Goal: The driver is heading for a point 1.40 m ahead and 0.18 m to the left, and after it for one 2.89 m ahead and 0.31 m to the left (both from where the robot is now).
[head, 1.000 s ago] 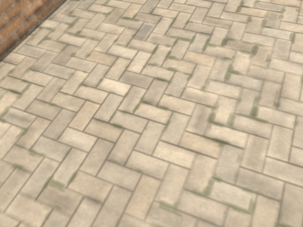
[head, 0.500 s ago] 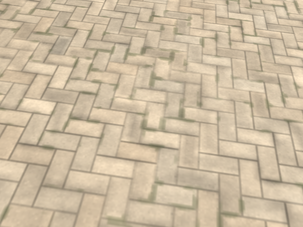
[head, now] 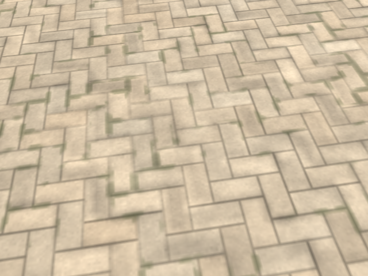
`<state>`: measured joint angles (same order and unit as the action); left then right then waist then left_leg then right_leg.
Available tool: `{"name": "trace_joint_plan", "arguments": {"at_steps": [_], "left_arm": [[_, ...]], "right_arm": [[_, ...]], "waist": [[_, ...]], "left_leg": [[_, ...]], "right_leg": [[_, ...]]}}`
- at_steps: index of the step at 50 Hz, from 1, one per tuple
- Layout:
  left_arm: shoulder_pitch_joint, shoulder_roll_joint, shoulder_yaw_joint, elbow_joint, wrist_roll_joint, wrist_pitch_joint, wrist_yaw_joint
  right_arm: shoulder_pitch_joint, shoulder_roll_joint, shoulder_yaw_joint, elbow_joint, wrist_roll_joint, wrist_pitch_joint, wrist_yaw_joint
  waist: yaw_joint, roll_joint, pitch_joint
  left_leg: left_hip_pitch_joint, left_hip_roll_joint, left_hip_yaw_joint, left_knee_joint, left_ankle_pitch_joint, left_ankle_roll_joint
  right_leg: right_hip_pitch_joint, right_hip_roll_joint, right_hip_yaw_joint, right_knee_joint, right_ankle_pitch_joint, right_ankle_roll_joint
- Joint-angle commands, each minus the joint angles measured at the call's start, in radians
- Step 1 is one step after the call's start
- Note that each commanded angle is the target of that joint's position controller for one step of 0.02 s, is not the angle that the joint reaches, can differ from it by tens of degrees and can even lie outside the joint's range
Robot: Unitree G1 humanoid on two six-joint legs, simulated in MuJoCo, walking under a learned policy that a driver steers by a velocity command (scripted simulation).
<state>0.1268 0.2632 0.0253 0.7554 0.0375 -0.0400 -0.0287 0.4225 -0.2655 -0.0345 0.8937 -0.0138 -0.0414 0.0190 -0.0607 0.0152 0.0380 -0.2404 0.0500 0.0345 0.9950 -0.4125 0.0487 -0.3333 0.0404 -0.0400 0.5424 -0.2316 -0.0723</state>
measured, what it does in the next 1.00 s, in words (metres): walks ahead: left foot, then right foot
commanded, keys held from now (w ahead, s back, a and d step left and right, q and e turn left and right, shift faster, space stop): w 0.10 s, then no key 0.90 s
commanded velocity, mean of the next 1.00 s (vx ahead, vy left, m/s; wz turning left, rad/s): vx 0.16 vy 0.00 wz -0.04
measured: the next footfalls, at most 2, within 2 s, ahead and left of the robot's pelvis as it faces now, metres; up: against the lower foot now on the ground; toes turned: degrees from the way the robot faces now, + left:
left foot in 0.38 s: +0.34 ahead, +0.06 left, +0.00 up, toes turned +2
right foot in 0.74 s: +0.27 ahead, -0.13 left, +0.00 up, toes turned +0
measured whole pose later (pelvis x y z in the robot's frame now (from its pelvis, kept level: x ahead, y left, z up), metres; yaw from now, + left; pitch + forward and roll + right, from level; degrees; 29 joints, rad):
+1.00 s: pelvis +0.25 -0.03 +0.01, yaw +0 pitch -1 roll +0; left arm 0.29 0.16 -0.02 1.13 0.01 -0.01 0.04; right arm 0.27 -0.18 0.00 1.07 -0.01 0.00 -0.02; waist -0.02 0.01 0.01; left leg -0.24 -0.02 0.05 0.39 -0.13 0.05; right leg -0.13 0.03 0.00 0.40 -0.24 -0.02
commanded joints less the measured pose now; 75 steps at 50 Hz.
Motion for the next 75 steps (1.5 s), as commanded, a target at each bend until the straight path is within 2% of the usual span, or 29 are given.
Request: {"name": "trace_joint_plan", "arguments": {"at_steps": [1,3,7,9,14,18,19,20,21,22,23,24,26,28,30,34,37,38,39,40,42,48,62,65,67,68,70,73,75], "left_arm": [[0.171,0.136,0.037,0.023,-0.013,-0.012,0.018],[0.158,0.103,0.024,0.034,-0.019,-0.027,0.018],[0.217,0.108,0.023,0.088,-0.032,-0.045,0.021],[0.234,0.093,0.015,0.112,-0.030,-0.045,0.023],[0.283,0.086,0.002,0.176,-0.027,-0.036,0.037],[0.242,0.105,0.005,0.203,-0.028,-0.028,0.055],[0.227,0.114,0.007,0.206,-0.037,-0.028,0.054],[0.252,0.093,-0.001,0.183,-0.047,-0.035,0.055],[0.460,-0.014,-0.017,0.231,-0.077,-0.019,0.051],[0.412,0.079,0.003,0.260,-0.040,0.006,0.059],[0.337,0.075,0.007,0.246,-0.022,0.014,0.056],[0.288,0.060,0.004,0.244,-0.008,0.022,0.053],[0.277,0.029,-0.002,0.257,-0.001,0.048,0.046],[0.292,-0.006,-0.012,0.282,-0.009,0.067,0.050],[0.263,-0.006,-0.013,0.291,-0.013,0.079,0.061],[0.222,-0.001,-0.015,0.310,-0.015,0.086,0.064],[0.228,-0.005,-0.023,0.328,-0.001,0.069,0.066],[0.221,0.023,-0.022,0.324,0.002,0.058,0.069],[0.189,0.033,-0.022,0.332,-0.015,0.050,0.069],[0.168,0.005,-0.030,0.332,-0.020,0.038,0.068],[0.151,0.014,-0.028,0.334,-0.029,0.023,0.070],[0.218,-0.015,-0.028,0.363,-0.027,0.024,0.071],[0.261,-0.047,-0.031,0.397,-0.027,0.023,0.076],[0.284,0.001,-0.007,0.391,-0.022,0.034,0.073],[0.351,0.024,0.008,0.395,-0.024,0.035,0.071],[0.360,0.040,0.018,0.398,-0.022,0.031,0.072],[0.365,0.042,0.028,0.393,-0.013,0.016,0.069],[0.339,0.039,0.036,0.383,-0.013,-0.007,0.064],[0.278,0.042,0.039,0.366,-0.024,-0.014,0.061]], "right_arm": [[-0.078,-0.113,-0.025,-0.095,-0.001,-0.024,0.007],[-0.036,-0.093,-0.021,-0.066,-0.021,0.001,0.017],[-0.114,-0.066,-0.020,-0.080,-0.027,0.017,0.024],[-0.173,-0.051,-0.014,-0.097,-0.025,0.016,0.019],[-0.288,-0.018,0.010,-0.112,-0.011,0.009,0.005],[-0.121,-0.064,-0.004,-0.038,-0.019,-0.012,-0.022],[-0.035,-0.075,-0.008,-0.007,-0.026,-0.029,-0.030],[0.063,-0.145,-0.021,0.015,-0.038,-0.040,-0.039],[0.046,-0.183,-0.026,0.020,-0.018,-0.030,-0.034],[0.009,-0.134,-0.018,0.005,0.028,-0.023,-0.023],[-0.098,-0.101,-0.008,-0.008,0.029,-0.017,-0.026],[-0.177,-0.049,0.009,-0.021,0.020,-0.009,-0.030],[-0.220,-0.024,0.022,-0.008,0.008,-0.002,-0.043],[-0.205,-0.034,0.022,0.013,-0.006,-0.002,-0.042],[-0.180,-0.058,0.017,0.032,-0.008,0.001,-0.041],[-0.198,-0.079,0.008,0.048,-0.001,0.026,-0.040],[-0.193,-0.055,0.011,0.062,0.007,0.041,-0.041],[-0.170,-0.042,0.011,0.066,0.011,0.045,-0.039],[-0.158,-0.021,0.012,0.072,0.017,0.049,-0.036],[-0.148,-0.013,0.015,0.088,0.012,0.049,-0.034],[-0.112,-0.004,0.018,0.117,0.005,0.043,-0.034],[-0.116,0.005,0.024,0.160,0.005,0.032,-0.041],[-0.069,0.040,0.031,0.231,0.004,0.034,-0.056],[-0.084,0.022,0.016,0.216,-0.005,0.042,-0.048],[-0.141,0.057,0.019,0.180,-0.014,0.036,-0.036],[-0.164,0.073,0.022,0.161,-0.026,0.027,-0.030],[-0.206,0.047,0.011,0.123,-0.026,0.005,-0.021],[-0.210,0.035,-0.002,0.095,-0.009,-0.024,-0.007],[-0.088,0.057,-0.009,0.127,0.002,-0.033,-0.003]], "waist": [[0.084,-0.087,-0.039],[0.051,-0.115,-0.034],[0.039,-0.076,0.027],[0.041,-0.078,0.037],[0.082,-0.105,0.016],[0.004,-0.093,-0.043],[-0.045,-0.056,-0.077],[-0.056,0.040,-0.190],[0.040,0.232,-0.352],[0.025,0.068,-0.342],[0.051,0.058,-0.197],[0.071,0.022,-0.110],[0.105,0.065,-0.047],[0.110,0.073,-0.065],[0.092,0.078,-0.079],[0.084,0.095,-0.051],[0.092,0.032,0.015],[0.069,-0.015,0.036],[0.038,-0.112,0.079],[0.027,-0.123,0.062],[0.009,-0.106,0.030],[0.044,-0.025,0.030],[0.051,-0.019,0.009],[0.065,-0.074,0.074],[0.101,-0.139,0.151],[0.106,-0.168,0.181],[0.109,-0.146,0.186],[0.083,-0.121,0.154],[0.006,-0.104,0.119]], "left_leg": [[-0.389,0.059,-0.057,0.126,0.103,0.025],[-0.329,0.060,-0.040,0.102,0.141,0.003],[-0.396,0.051,-0.008,0.050,0.217,-0.035],[-0.391,0.035,0.013,-0.031,0.262,-0.049],[-0.239,-0.042,0.063,-0.324,0.394,-0.022],[-0.046,-0.091,0.038,-0.465,0.364,0.045],[0.091,-0.061,0.014,-0.586,0.551,0.061],[0.319,0.134,-0.157,-0.519,1.042,0.102],[0.499,0.393,-0.430,-0.471,1.486,0.313],[0.380,0.352,-0.425,-0.532,1.299,0.323],[0.246,0.310,-0.359,-0.604,1.051,0.303],[0.134,0.262,-0.307,-0.666,0.851,0.260],[-0.025,0.180,-0.193,-0.734,0.706,0.195],[-0.047,0.143,-0.148,-0.737,0.625,0.169],[-0.040,0.144,-0.165,-0.749,0.462,0.166],[-0.116,0.135,-0.205,-0.797,0.033,0.133],[-0.206,0.111,-0.209,-0.791,-0.127,0.049],[-0.194,0.075,-0.186,-0.763,-0.096,0.017],[-0.094,0.014,-0.118,-0.725,0.020,0.003],[0.033,0.005,-0.102,-0.672,0.136,0.001],[0.126,0.014,-0.101,-0.646,0.223,0.005],[0.046,0.031,-0.116,-0.674,0.226,0.005],[0.070,0.027,-0.108,-0.652,0.236,0.004],[-0.046,-0.045,-0.057,-0.549,-0.101,0.030],[-0.206,-0.086,0.003,-0.403,-0.093,0.026],[-0.259,-0.070,0.035,-0.322,-0.019,0.025],[-0.334,-0.023,0.010,-0.237,-0.009,0.031],[-0.280,-0.017,0.020,-0.320,0.007,0.032],[-0.001,-0.068,0.074,-0.479,0.118,0.034]], "right_leg": [[0.351,-0.283,0.352,-0.313,0.138,-0.119],[0.292,-0.233,0.263,-0.345,0.257,-0.108],[0.272,-0.220,0.173,-0.370,0.568,-0.127],[0.262,-0.199,0.109,-0.343,0.775,-0.115],[0.283,-0.169,0.058,-0.278,0.887,-0.062],[0.350,-0.190,0.095,-0.064,0.987,-0.041],[0.313,-0.152,0.077,0.077,0.863,-0.021],[0.173,-0.089,0.049,0.303,0.467,0.003],[0.012,0.069,0.049,0.595,-0.383,0.031],[0.016,0.054,0.148,0.638,-0.375,0.031],[-0.027,0.026,0.141,0.648,-0.335,0.036],[-0.026,-0.006,0.136,0.590,-0.291,0.041],[0.071,-0.031,0.106,0.460,-0.228,0.062],[0.126,-0.021,0.069,0.329,-0.228,0.077],[0.134,-0.023,0.055,0.225,-0.221,0.081],[0.181,-0.030,0.032,0.080,-0.101,0.067],[0.248,-0.071,0.084,-0.129,-0.008,0.037],[0.203,-0.131,0.171,-0.200,-0.064,0.020],[0.044,-0.147,0.211,-0.246,-0.168,0.006],[-0.026,-0.159,0.226,-0.297,-0.203,0.013],[-0.036,-0.146,0.207,-0.314,-0.155,0.032],[0.089,-0.124,0.162,-0.257,-0.014,0.018],[0.139,-0.114,0.143,-0.251,0.000,0.009],[0.091,-0.116,0.201,-0.272,-0.412,-0.050],[0.120,-0.222,0.356,-0.370,-0.587,-0.116],[0.139,-0.294,0.430,-0.407,-0.589,-0.153],[0.182,-0.343,0.470,-0.421,-0.476,-0.188],[0.222,-0.303,0.369,-0.368,-0.268,-0.164],[0.079,-0.238,0.257,-0.281,-0.163,-0.122]]}}
Velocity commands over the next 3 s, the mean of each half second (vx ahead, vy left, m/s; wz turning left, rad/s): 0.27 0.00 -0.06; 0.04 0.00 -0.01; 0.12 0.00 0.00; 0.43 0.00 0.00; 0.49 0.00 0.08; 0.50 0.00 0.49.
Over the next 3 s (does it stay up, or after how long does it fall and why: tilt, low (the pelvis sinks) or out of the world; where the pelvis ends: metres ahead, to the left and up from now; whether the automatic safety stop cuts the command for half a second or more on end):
stays up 1.12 0.06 0.01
